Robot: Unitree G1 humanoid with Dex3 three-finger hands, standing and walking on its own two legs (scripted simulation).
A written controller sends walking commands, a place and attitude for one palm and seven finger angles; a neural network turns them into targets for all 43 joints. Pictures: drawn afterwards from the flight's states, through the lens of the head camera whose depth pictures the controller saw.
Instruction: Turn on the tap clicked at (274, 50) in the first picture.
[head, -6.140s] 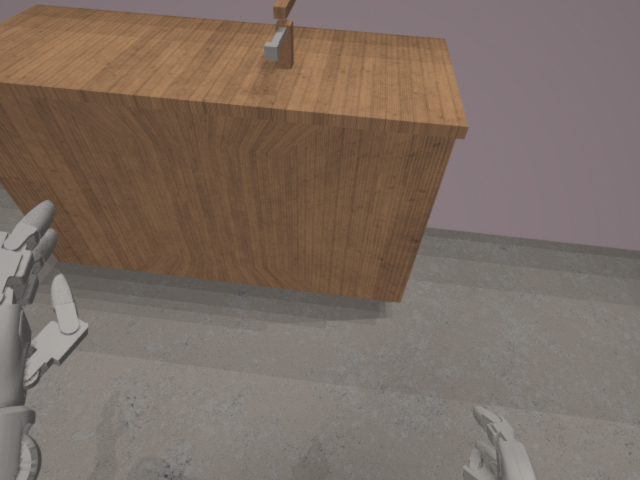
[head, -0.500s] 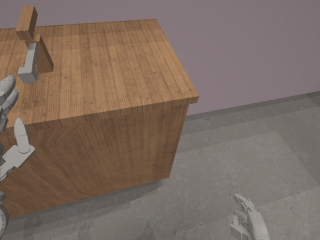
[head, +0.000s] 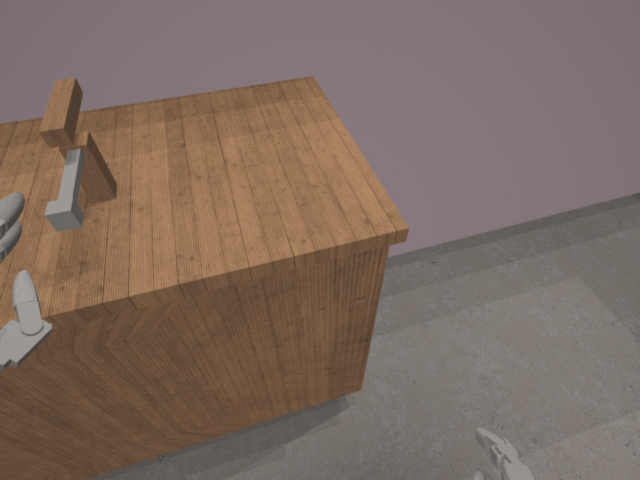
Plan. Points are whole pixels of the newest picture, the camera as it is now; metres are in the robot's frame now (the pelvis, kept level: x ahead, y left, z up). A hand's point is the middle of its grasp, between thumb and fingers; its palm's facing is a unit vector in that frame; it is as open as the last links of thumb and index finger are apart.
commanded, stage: shuffle to correct the standing spot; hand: left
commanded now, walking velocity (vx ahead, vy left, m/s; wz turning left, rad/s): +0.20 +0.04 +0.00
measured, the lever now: (65, 214) +0.37 +0.33 +0.15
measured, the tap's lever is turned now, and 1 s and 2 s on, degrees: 0 0 0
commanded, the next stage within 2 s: come to a stop and stand still in 0.18 s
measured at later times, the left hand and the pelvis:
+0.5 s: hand (37, 260) +0.27 +0.29 +0.19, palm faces +0.47 -0.80 -0.37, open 7.4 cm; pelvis +0.05 +0.03 +0.00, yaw +1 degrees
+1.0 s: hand (32, 241) +0.29 +0.30 +0.19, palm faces +0.44 -0.82 -0.35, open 7.4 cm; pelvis +0.04 +0.05 +0.01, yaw -1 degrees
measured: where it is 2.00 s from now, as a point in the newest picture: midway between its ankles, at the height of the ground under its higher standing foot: outside the picture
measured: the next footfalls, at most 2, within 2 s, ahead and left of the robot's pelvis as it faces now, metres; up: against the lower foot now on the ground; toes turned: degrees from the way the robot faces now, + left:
left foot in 0.32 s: +0.13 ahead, +0.15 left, +0.00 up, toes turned +5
